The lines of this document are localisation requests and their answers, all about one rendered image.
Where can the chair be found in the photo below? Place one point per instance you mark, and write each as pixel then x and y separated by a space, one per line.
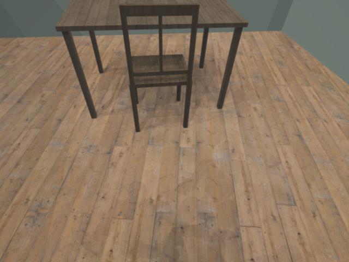
pixel 160 70

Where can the table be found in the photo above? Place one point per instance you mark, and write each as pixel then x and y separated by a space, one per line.
pixel 104 15

